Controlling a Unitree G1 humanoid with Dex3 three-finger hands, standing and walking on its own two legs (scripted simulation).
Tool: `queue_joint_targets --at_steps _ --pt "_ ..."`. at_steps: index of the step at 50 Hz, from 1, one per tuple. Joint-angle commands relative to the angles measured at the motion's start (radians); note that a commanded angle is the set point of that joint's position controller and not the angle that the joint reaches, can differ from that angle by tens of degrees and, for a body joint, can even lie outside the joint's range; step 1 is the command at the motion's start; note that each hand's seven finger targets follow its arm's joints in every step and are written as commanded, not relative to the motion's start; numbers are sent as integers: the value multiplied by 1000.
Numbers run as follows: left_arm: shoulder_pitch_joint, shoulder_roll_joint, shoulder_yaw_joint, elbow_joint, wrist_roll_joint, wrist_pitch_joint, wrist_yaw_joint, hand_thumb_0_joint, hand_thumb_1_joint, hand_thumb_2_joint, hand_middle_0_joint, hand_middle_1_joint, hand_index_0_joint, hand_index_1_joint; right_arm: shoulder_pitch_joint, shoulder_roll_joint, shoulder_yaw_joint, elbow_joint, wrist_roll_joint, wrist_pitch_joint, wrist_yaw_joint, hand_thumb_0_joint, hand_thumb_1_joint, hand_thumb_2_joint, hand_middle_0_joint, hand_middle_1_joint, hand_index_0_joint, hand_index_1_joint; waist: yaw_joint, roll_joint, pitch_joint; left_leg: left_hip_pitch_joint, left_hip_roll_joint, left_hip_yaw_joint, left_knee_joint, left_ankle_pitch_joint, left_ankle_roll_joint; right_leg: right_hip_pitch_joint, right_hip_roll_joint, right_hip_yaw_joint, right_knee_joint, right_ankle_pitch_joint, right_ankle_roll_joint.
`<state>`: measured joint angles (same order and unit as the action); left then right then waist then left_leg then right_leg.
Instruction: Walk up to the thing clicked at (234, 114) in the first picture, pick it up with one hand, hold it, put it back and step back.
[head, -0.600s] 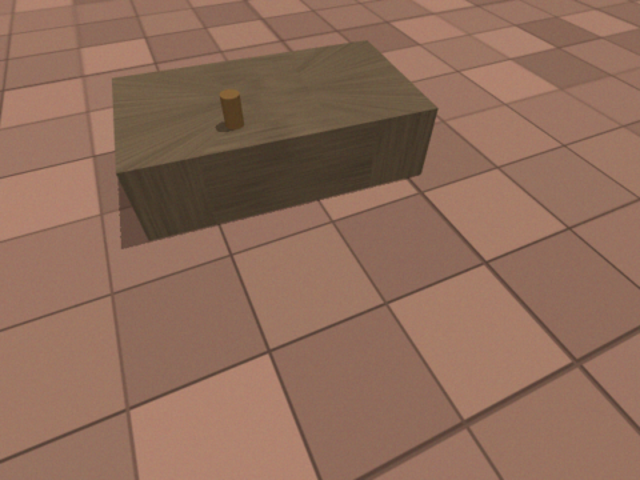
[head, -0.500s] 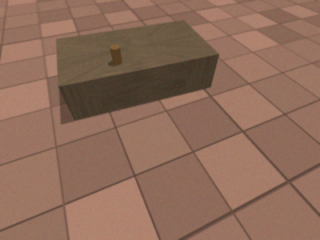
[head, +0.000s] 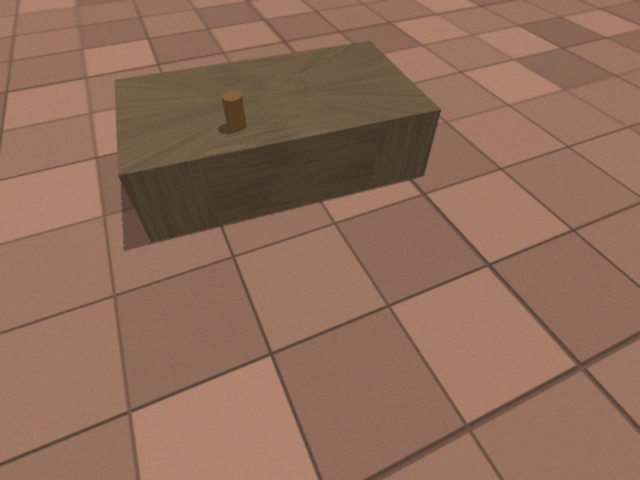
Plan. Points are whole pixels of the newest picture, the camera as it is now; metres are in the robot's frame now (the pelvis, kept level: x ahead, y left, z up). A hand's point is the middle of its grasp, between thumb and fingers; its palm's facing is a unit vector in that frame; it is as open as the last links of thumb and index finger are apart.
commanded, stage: stand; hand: right
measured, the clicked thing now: (234, 111) +1.42 +0.41 -0.36
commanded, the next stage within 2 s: walk up in 0.52 s
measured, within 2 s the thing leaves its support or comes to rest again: neither
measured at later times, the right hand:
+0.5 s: hand out of the picture +0.08 -0.25 -0.16, palm faces -0.04 +0.94 -0.34, open 7.4 cm
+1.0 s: hand (433, 434) +0.23 -0.14 -0.15, palm faces -0.16 +0.90 -0.40, open 7.4 cm
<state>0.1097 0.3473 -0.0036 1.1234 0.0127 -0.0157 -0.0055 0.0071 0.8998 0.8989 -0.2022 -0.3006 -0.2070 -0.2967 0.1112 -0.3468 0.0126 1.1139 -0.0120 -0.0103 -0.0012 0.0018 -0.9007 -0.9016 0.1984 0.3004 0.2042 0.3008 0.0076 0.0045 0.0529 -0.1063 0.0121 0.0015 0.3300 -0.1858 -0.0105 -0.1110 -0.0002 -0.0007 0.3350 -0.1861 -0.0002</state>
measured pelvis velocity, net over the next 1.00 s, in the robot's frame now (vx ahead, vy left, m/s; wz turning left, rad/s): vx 0.11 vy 0.13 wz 0.22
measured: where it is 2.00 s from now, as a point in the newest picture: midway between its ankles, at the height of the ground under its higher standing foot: (246, 375)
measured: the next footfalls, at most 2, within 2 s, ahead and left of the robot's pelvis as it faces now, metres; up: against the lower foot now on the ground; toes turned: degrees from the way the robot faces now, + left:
left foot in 0.88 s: +0.17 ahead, +0.27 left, +0.00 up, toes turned +16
right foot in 1.30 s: +0.43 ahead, +0.08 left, +0.00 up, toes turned +12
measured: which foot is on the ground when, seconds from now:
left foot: down 0.00-0.56, up 0.58-0.86, down 0.88-1.00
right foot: down 0.00-0.90, up 0.92-1.00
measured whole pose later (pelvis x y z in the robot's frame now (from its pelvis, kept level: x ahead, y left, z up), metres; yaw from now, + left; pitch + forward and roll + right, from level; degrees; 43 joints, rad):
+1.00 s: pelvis +0.11 +0.13 -0.03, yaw +12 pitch -3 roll +0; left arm 0.22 0.49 0.06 0.99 0.03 -0.03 -0.04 0.01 0.90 0.90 -0.20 -0.30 -0.20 -0.30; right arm 0.26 -0.41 -0.10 0.92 -0.01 -0.03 0.09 0.00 -0.90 -0.90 0.20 0.30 0.20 0.30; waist -0.03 -0.05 0.06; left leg -0.35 0.05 0.05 0.70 -0.31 0.01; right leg -0.31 -0.10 -0.02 1.14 -0.49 -0.04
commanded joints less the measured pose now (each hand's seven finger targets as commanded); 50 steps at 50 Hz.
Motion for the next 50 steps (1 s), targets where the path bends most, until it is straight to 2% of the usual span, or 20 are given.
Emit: queue_joint_targets --at_steps 1,25,26,27,28,29,30,33,36,37,39,41,42,43,44,45,46,47,48,50 --pt "-33 207 40 -56 -3 -20 15 0 900 900 -200 -300 -200 -300 -39 -212 -47 -59 3 -24 -9 0 -900 -900 200 300 200 300 -5 -5 -87 21 120 -88 -35 145 40 5 -130 93 -54 160 -23" --pt "-27 211 40 -56 -3 -18 15 0 900 900 -200 -300 -200 -300 -38 -213 -48 -52 3 -24 -9 0 -900 -900 200 300 200 300 -3 3 -76 22 120 -94 -51 140 37 6 -129 90 -59 148 -26" --pt "70 353 124 -101 2 -44 1 0 900 900 -200 -300 -200 -300 -7 -308 -123 -142 -20 -14 31 0 -900 -900 200 300 200 300 38 23 -141 -159 63 -146 76 -307 102 146 -109 70 37 -303 -61" --pt "141 371 141 -78 15 -49 0 0 900 900 -200 -300 -200 -300 -53 -290 -119 -167 -27 -3 50 0 -900 -900 200 300 200 300 78 -11 -61 -422 40 -120 156 -456 95 228 -184 178 -13 -513 -110" --pt "154 409 163 -84 24 -55 5 0 900 900 -200 -300 -200 -300 -110 -257 -112 -206 -36 6 63 0 -900 -900 200 300 200 300 101 -168 -8 -553 -1 -15 436 -309 63 212 -359 366 -183 -635 -177" --pt "118 410 167 -126 26 -63 10 0 900 900 -200 -300 -200 -300 -126 -252 -114 -234 -50 12 72 0 -900 -900 200 300 200 300 94 -125 12 -614 56 -52 559 -261 40 157 -473 439 -235 -626 -231" --pt "83 392 164 -162 27 -71 14 0 900 900 -200 -300 -200 -300 -110 -260 -124 -248 -49 10 82 0 -900 -900 200 300 200 300 78 -95 36 -624 98 -83 594 -245 33 123 -493 432 -233 -563 -262" --pt "19 346 154 -197 32 -84 10 0 900 900 -200 -300 -200 -300 -10 -273 -155 -241 -37 10 111 0 -900 -900 200 300 200 300 11 -70 28 -551 142 -104 587 -195 10 77 -386 234 -215 -445 -214" --pt "18 370 163 -233 31 -90 -1 0 900 900 -200 -300 -200 -300 4 -253 -160 -258 -30 12 130 0 -900 -900 200 300 200 300 22 -132 32 -465 152 -61 467 -160 -8 38 -346 89 -176 -325 -198" --pt "-3 382 167 -246 36 -92 -5 0 900 900 -200 -300 -200 -300 11 -246 -162 -268 -29 11 133 0 -900 -900 200 300 200 300 10 -159 35 -401 162 -50 422 -138 -7 -14 -338 48 -160 -308 -185" --pt "-13 382 161 -249 33 -87 -16 0 900 900 -200 -300 -200 -300 41 -244 -168 -261 -24 5 135 0 -900 -900 200 300 200 300 0 -173 37 -267 127 28 347 -58 -4 -115 -279 -50 -115 -301 -150" --pt "-18 382 154 -250 31 -79 -22 0 900 900 -200 -300 -200 -300 103 -248 -176 -240 -20 -1 129 0 -900 -900 200 300 200 300 -35 -138 19 -108 83 121 317 35 -5 -221 -267 -92 -33 -388 -138" --pt "-11 366 148 -252 33 -75 -23 0 900 900 -200 -300 -200 -300 154 -268 -185 -217 -18 -3 121 0 -900 -900 200 300 200 300 -60 -75 -3 -25 56 145 319 24 -1 -263 -252 -116 52 -391 -126" --pt "15 336 135 -250 38 -68 -24 0 900 900 -200 -300 -200 -300 238 -300 -199 -190 -18 -7 109 0 -900 -900 200 300 200 300 -103 32 -53 76 22 145 314 -62 16 -295 -221 -145 250 -318 -118" --pt "42 283 117 -250 37 -61 -27 0 900 900 -200 -300 -200 -300 362 -347 -217 -156 -19 -11 92 0 -900 -900 200 300 200 300 -161 184 -88 189 6 77 262 -203 59 -377 -155 -187 553 -212 -95" --pt "70 196 91 -274 24 -60 -35 0 900 900 -200 -300 -200 -300 439 -434 -230 -160 -26 -20 74 0 -900 -900 200 300 200 300 -182 428 -55 222 200 -341 20 -516 148 -582 -45 -184 878 -415 -48" --pt "13 254 92 -311 2 -67 -30 0 900 900 -200 -300 -200 -300 359 -504 -225 -207 -2 -30 77 0 -900 -900 200 300 200 300 -157 366 -33 132 358 -778 -216 -618 257 -649 -2 -65 930 -409 -55" --pt "0 315 96 -306 13 -68 -24 0 900 900 -200 -300 -200 -300 279 -517 -228 -232 14 -30 74 0 -900 -900 200 300 200 300 -112 262 16 49 427 -860 -246 -648 306 -637 -73 17 945 -358 -59" --pt "-6 346 100 -285 2 -72 -24 0 900 900 -200 -300 -200 -300 226 -475 -213 -252 14 -37 66 0 -900 -900 200 300 200 300 -84 136 31 19 395 -724 -183 -542 301 -624 -119 58 928 -289 -55" --pt "95 334 104 -227 -22 -73 -33 0 900 900 -200 -300 -200 -300 168 -368 -170 -276 7 -53 53 0 -900 -900 200 300 200 300 -18 103 16 -42 254 -382 -69 -243 223 -501 -152 51 792 -187 -52"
